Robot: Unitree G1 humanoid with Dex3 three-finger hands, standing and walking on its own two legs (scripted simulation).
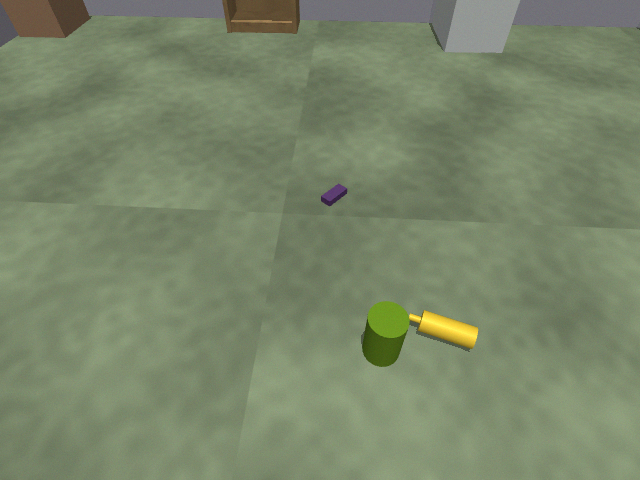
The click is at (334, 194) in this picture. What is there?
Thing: flat box
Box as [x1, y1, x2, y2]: [321, 184, 346, 206]
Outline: 345,187 337,184 321,196 321,201 329,206 346,193
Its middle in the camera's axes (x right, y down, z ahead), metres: +0.07 -0.24 +1.87
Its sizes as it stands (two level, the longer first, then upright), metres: 0.130 0.057 0.033
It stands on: the floor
